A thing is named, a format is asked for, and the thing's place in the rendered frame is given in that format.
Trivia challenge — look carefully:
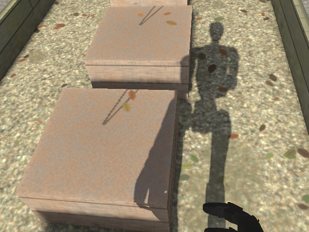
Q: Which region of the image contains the robot right hand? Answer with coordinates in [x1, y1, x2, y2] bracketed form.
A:
[203, 202, 264, 232]

